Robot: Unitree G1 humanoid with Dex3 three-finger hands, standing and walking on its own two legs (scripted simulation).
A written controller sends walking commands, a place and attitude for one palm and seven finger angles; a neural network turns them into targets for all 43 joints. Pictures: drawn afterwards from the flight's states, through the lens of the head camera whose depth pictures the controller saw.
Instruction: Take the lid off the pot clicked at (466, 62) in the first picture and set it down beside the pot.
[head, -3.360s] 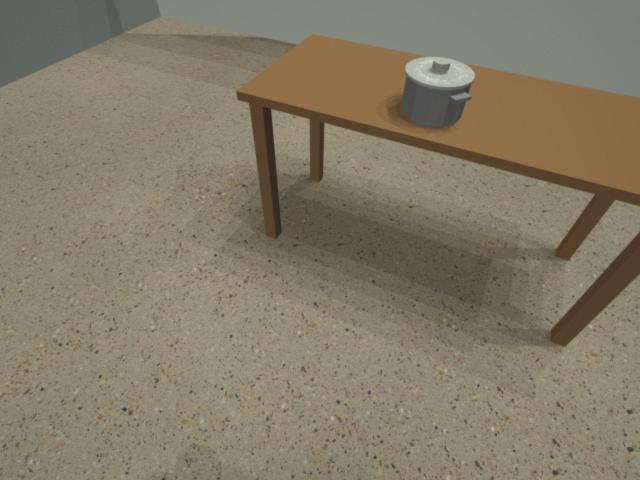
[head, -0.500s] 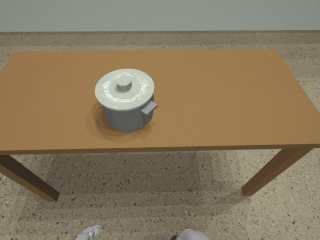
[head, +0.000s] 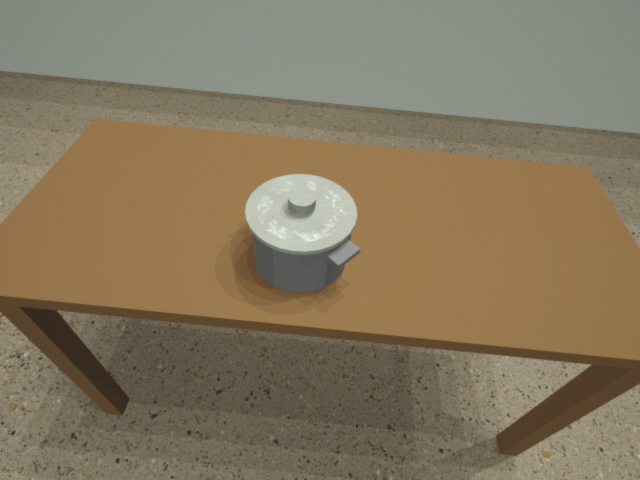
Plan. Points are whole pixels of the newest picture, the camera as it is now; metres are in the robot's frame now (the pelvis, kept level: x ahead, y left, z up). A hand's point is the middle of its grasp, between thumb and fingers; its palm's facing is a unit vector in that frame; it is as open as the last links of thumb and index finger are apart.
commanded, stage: come to a stop and stand still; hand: left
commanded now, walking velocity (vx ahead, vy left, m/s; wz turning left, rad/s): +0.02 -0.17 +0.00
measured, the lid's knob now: (302, 201) +0.52 +0.08 +0.05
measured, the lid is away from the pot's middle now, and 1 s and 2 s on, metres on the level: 0.00 0.00 0.00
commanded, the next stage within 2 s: look again from close up in 0.82 s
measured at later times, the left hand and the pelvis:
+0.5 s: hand out of the picture -0.05 +0.14 -0.17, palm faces +0.03 -0.99 -0.16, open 7.4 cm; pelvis -0.02 -0.01 +0.01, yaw -1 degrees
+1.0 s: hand out of the picture -0.04 +0.13 -0.17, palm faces +0.05 -0.98 -0.17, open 7.4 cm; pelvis -0.01 -0.02 +0.01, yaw -1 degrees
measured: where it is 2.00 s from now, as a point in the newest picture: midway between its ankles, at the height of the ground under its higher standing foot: outside the picture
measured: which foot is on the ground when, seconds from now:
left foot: down 0.00-1.00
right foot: down 0.00-0.02, up 0.04-0.20, down 0.22-1.00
